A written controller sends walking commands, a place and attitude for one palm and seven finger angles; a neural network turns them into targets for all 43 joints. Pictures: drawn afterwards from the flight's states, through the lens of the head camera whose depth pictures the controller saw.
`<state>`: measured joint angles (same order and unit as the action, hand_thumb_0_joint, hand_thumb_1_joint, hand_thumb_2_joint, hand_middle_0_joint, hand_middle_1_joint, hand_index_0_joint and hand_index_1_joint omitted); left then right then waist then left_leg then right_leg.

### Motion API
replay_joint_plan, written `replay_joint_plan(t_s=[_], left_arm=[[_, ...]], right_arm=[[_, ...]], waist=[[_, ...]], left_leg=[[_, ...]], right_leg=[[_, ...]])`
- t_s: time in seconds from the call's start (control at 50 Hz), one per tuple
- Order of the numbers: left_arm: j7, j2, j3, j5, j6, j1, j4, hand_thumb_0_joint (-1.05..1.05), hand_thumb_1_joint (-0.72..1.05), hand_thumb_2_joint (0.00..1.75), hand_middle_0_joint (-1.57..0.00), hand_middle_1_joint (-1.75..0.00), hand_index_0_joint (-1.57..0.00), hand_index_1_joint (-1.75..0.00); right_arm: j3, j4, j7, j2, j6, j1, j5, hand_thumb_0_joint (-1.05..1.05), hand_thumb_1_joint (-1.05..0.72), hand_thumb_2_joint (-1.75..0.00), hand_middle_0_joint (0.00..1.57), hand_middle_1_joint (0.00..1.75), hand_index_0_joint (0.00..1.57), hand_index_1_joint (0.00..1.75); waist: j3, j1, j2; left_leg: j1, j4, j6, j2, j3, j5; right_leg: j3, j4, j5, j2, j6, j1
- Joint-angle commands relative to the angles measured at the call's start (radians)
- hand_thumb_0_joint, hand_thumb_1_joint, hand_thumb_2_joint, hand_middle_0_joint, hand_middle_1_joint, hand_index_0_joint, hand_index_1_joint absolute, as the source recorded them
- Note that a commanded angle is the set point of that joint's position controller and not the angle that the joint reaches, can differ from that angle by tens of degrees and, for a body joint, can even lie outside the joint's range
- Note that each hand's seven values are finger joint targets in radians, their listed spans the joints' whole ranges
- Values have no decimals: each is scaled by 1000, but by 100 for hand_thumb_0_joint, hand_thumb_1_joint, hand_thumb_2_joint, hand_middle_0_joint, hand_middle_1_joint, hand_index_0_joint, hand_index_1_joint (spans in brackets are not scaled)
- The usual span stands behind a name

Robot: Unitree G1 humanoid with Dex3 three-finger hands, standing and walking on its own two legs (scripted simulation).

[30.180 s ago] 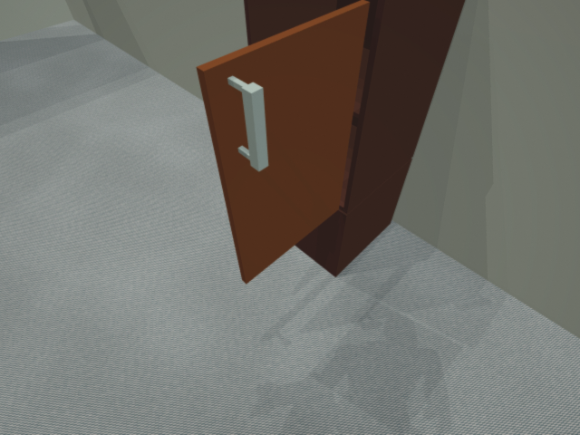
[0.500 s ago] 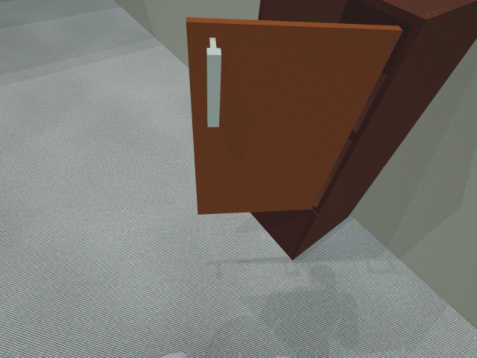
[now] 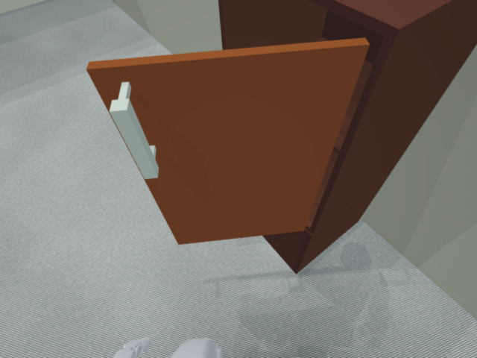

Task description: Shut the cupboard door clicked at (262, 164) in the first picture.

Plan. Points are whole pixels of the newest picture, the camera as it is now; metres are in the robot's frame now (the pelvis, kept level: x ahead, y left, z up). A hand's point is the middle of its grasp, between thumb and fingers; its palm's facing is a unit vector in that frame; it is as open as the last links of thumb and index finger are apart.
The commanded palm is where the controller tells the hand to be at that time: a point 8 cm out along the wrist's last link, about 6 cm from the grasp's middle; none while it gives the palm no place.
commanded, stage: come to a stop and stand still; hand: left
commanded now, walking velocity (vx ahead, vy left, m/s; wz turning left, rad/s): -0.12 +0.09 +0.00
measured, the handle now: (139, 133) +0.41 +0.17 +0.15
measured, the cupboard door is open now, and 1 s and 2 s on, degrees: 59 59 59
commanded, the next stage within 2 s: look again from close up in 0.96 s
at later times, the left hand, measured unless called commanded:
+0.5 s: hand out of the picture +0.00 +0.25 -0.18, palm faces +0.06 -0.97 -0.24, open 7.4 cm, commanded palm none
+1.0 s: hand out of the picture -0.03 +0.19 -0.17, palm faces +0.00 -0.99 -0.16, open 7.3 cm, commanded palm none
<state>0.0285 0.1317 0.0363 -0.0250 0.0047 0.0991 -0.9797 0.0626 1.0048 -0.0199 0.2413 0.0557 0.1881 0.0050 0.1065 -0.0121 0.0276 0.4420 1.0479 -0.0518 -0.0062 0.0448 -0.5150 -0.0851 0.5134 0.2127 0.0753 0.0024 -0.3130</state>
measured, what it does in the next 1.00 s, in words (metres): steps on the spot: left foot, then right foot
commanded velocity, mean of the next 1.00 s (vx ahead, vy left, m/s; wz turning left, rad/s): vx -0.01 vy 0.00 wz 0.00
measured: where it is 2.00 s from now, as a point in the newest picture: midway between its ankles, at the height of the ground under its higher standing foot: outside the picture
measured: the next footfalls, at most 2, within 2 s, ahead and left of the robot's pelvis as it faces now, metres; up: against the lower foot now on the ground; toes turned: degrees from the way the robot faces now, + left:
left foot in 0.20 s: +0.04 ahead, +0.14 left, +0.00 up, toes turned +4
right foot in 0.50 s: -0.02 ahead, -0.08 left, +0.00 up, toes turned +0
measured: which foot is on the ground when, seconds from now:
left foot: up 0.00-0.18, down 0.20-1.00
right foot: down 0.00-0.20, up 0.22-0.48, down 0.50-1.00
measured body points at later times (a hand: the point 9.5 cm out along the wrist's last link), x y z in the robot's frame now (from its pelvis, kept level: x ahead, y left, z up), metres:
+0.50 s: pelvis -0.01 +0.04 +0.00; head +0.01 +0.05 +0.45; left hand +0.00 +0.30 -0.16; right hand +0.07 -0.18 -0.15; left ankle +0.00 +0.13 -0.74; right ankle -0.06 -0.08 -0.74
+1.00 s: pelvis -0.03 +0.03 +0.01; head -0.02 +0.04 +0.46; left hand -0.03 +0.24 -0.16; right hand -0.09 -0.19 -0.15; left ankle +0.00 +0.13 -0.74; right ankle -0.06 -0.08 -0.74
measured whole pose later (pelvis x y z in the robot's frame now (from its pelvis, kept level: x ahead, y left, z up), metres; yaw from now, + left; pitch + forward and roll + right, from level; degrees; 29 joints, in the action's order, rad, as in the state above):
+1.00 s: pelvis -0.03 +0.03 +0.01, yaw -1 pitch -1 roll +0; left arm 0.03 0.14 0.01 -0.01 0.01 0.27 -1.14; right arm 0.01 1.17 -0.03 0.14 0.01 0.34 0.01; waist 0.04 -0.02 -0.02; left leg 0.20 0.38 0.02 0.01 0.08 -0.16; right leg 0.02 0.39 0.25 -0.01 0.01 -0.12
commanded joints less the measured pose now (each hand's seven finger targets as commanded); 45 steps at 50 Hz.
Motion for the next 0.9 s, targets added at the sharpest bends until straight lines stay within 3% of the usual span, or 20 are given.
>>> replay_joint_plan(t_s=[0.0, 0.08, 0.12, 0.14, 0.16, 0.18, 0.2, 0.22, 0.26, 0.3, 0.38, 0.42, 0.44, 0.48, 0.5, 0.52, 0.54, 0.58, 0.72, 0.88], left_arm=[[25, 237, 57, -7, -4, 79, 46, 0, 90, 90, -20, -30, -20, -30], [17, 250, 61, -13, -1, 61, 61, 0, 90, 90, -20, -30, -20, -30], [13, 250, 59, -4, 6, 58, 58, 0, 90, 90, -20, -30, -20, -30], [11, 222, 50, 4, 14, 81, 59, 0, 90, 90, -20, -30, -20, -30], [8, 158, 37, 9, 24, 122, 71, 0, 90, 90, -20, -30, -20, -30], [10, 151, 30, 7, 34, 118, 75, 0, 90, 90, -20, -30, -20, -30], [10, 158, 29, 3, 46, 101, 84, 0, 90, 90, -20, -30, -20, -30], [7, 164, 34, 3, 51, 94, 67, 0, 90, 90, -20, -30, -20, -30], [2, 173, 37, 8, 48, 124, 37, 0, 90, 90, -20, -30, -20, -30], [-2, 163, 27, 8, 40, 147, 20, 0, 90, 90, -20, -30, -20, -30], [-3, 141, 6, 10, 32, 133, 7, 0, 90, 90, -20, -30, -20, -30], [-1, 138, 2, 12, 21, 183, -23, 0, 90, 90, -20, -30, -20, -30], [3, 141, 0, 11, 12, 212, -42, 0, 90, 90, -20, -30, -20, -30], [6, 176, -6, 8, -2, 184, -55, 0, 90, 90, -20, -30, -20, -30], [4, 175, -6, 8, -1, 170, -55, 0, 90, 90, -20, -30, -20, -30], [5, 165, -6, 8, -10, 171, -69, 0, 90, 90, -20, -30, -20, -30], [7, 148, -12, 12, -16, 179, -79, 0, 90, 90, -20, -30, -20, -30], [8, 137, -18, 14, -17, 179, -85, 0, 90, 90, -20, -30, -20, -30], [8, 118, -19, 15, -7, 207, -118, 0, 90, 90, -20, -30, -20, -30], [7, 102, -20, 20, -10, 228, -133, 0, 90, 90, -20, -30, -20, -30]], right_arm=[[7, -74, 13, 32, 4, 36, 5, 0, -90, -90, 20, 30, 20, 30], [5, -98, 17, 30, -9, 37, 3, 0, -90, -90, 20, 30, 20, 30], [3, -76, 16, 36, -21, 103, 5, 0, -90, -90, 20, 30, 20, 30], [4, -74, 17, 76, -33, 118, 9, 0, -90, -90, 20, 30, 20, 30], [16, -99, 15, 160, -41, 90, 20, 0, -90, -90, 20, 30, 20, 30], [18, -126, 10, 191, -31, 35, 27, 0, -90, -90, 20, 30, 20, 30], [12, -136, -3, 177, -37, 13, 30, 0, -90, -90, 20, 30, 20, 30], [9, -135, -13, 166, -39, -12, 29, 0, -90, -90, 20, 30, 20, 30], [-9, -136, -19, 119, -43, -49, 24, 0, -90, -90, 20, 30, 20, 30], [-15, -125, -19, 104, -49, -45, 17, 0, -90, -90, 20, 30, 20, 30], [-9, -68, -18, 103, -51, 24, 13, 0, -90, -90, 20, 30, 20, 30], [-12, -48, -16, 92, -53, 23, 3, 0, -90, -90, 20, 30, 20, 30], [-15, -39, -15, 78, -56, 19, -3, 0, -90, -90, 20, 30, 20, 30], [-22, -29, -4, 36, -57, 29, -12, 0, -90, -90, 20, 30, 20, 30], [-22, -14, 1, 29, -54, 38, -8, 0, -90, -90, 20, 30, 20, 30], [-26, 3, -2, 26, -56, 49, -2, 0, -90, -90, 20, 30, 20, 30], [-27, 18, -3, 37, -59, 58, -2, 0, -90, -90, 20, 30, 20, 30], [-27, 43, -2, 40, -62, 76, -1, 0, -90, -90, 20, 30, 20, 30], [-43, 100, -5, 14, -57, 114, 4, 0, -90, -90, 20, 30, 20, 30], [-45, 118, -12, 2, -62, 167, 5, 0, -90, -90, 20, 30, 20, 30]], waist=[[-199, 26, -178], [-194, 11, -200], [-208, -18, -180], [-221, -16, -86], [-208, 4, 193], [-156, 0, 224], [-120, 2, 179], [-125, 9, 204], [-117, 36, 146], [-137, 39, 96], [-168, 6, 103], [-162, 27, 56], [-166, 36, 22], [-96, -2, -29], [-87, -5, 13], [-107, -8, -102], [-115, -5, -160], [-103, -8, -162], [10, 3, -38], [-26, 5, -31]], left_leg=[[4, -25, -3, 26, -64, 57], [-81, -272, 9, 30, -51, 84], [-233, -542, 12, 20, -12, 292], [-333, -648, 29, 80, -55, 421], [-329, -702, 111, 290, -280, 698], [-205, -735, 212, 372, -308, 747], [-159, -744, 252, 362, -320, 754], [-178, -727, 235, 323, -276, 792], [-209, -703, 224, 265, -189, 790], [-282, -697, 224, 247, -158, 804], [-350, -714, 224, 254, -190, 734], [-306, -684, 193, 229, -177, 699], [-283, -663, 153, 187, -164, 616], [-249, -688, 75, 101, -112, 356], [-278, -701, 69, 89, -110, 391], [-301, -685, 67, 92, -92, 449], [-329, -683, 71, 96, -86, 448], [-342, -710, 70, 99, -84, 394], [-269, -761, 67, 92, -82, 280], [-272, -754, 67, 100, -86, 305]], right_leg=[[186, -124, -700, 288, 196, 169], [192, -109, -564, 273, 180, 141], [164, -42, -398, 216, 117, 88], [119, 37, -234, 151, 63, 22], [23, 145, 129, 17, -14, -70], [47, 300, 374, -35, -27, -56], [89, 417, 390, -50, -25, -70], [144, 490, 341, -53, -25, -96], [155, 526, 272, -56, -28, -97], [130, 447, 252, -53, -34, -85], [89, 176, 228, -52, -29, 17], [91, -27, 80, -53, -20, 135], [129, -145, -35, -38, -9, 190], [233, -191, -80, 70, 42, 131], [226, -179, -89, 63, 45, 104], [219, -164, -155, 41, 41, 114], [215, -173, -162, 42, 39, 112], [211, -195, -66, 34, 31, 91], [216, -240, 74, 18, 33, 64], [209, -226, 38, 13, 35, 88]])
